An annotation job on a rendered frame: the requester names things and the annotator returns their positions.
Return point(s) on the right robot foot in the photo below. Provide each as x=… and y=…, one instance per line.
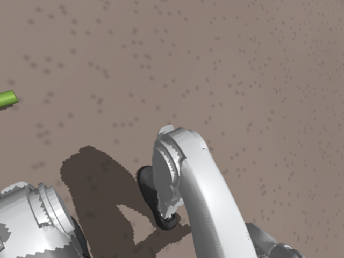
x=149, y=193

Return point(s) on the right robot arm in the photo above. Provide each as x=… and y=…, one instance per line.
x=282, y=250

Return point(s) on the bottle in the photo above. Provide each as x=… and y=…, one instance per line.
x=8, y=98

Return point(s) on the right robot hand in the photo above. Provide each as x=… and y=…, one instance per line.
x=262, y=241

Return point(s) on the left robot foot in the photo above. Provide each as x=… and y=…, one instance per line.
x=81, y=238

